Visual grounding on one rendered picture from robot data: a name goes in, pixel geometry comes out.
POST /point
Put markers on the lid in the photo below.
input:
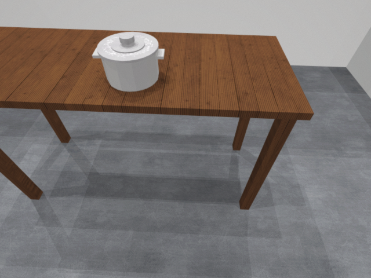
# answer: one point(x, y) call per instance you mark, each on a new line
point(143, 47)

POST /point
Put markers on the pot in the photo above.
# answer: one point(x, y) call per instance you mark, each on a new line
point(132, 77)

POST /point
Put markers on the table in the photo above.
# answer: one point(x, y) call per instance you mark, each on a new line
point(241, 76)

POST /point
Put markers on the knob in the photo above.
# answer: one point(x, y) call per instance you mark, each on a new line
point(126, 38)

